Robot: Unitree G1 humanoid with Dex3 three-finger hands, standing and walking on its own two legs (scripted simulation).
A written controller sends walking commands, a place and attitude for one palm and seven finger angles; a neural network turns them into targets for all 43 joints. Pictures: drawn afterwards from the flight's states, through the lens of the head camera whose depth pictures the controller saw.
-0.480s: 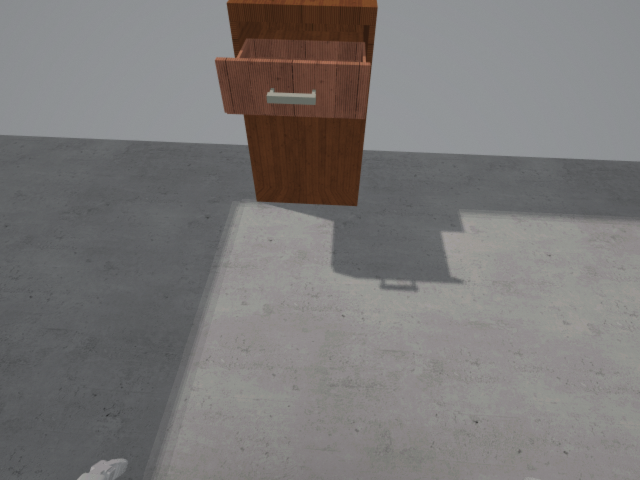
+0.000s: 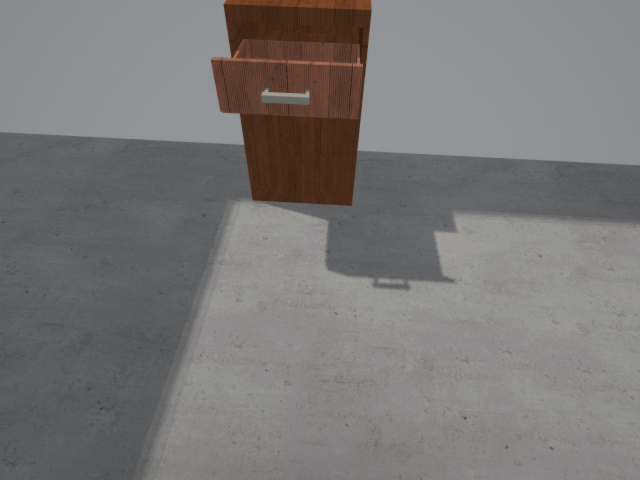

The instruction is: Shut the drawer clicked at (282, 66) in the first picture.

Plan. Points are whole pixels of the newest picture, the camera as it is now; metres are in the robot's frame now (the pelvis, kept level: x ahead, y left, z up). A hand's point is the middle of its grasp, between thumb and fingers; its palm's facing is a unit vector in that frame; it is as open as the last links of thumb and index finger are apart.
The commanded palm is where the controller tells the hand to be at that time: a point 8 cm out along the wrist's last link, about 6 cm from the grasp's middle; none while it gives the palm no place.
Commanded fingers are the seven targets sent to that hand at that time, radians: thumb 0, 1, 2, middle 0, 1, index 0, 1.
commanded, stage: stand and wait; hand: left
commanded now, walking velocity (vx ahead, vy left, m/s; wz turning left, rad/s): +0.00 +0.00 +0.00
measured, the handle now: (286, 95) +1.12 +0.17 -0.06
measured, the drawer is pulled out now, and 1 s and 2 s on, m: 0.30 0.30 0.30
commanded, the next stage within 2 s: look at it before walking up in 0.34 s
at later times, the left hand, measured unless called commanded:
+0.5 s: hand out of the picture +0.07 +0.25 -0.15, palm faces -0.01 -0.95 -0.33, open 7.4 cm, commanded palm none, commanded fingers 0.00 0.90 0.90 -0.20 -0.30 -0.20 -0.30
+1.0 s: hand out of the picture +0.06 +0.25 -0.16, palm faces -0.01 -0.94 -0.33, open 7.4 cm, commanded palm none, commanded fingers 0.00 0.90 0.90 -0.20 -0.30 -0.20 -0.30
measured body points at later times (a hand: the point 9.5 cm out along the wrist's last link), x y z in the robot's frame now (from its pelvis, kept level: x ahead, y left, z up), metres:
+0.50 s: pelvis +0.00 +0.00 +0.00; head -0.01 +0.00 +0.45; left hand +0.07 +0.30 -0.13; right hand +0.06 -0.29 -0.13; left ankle +0.02 +0.14 -0.74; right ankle +0.01 -0.11 -0.74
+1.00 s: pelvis +0.00 +0.00 +0.00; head +0.00 +0.00 +0.45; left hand +0.06 +0.30 -0.13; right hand +0.07 -0.29 -0.13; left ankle +0.02 +0.14 -0.74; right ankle +0.01 -0.11 -0.74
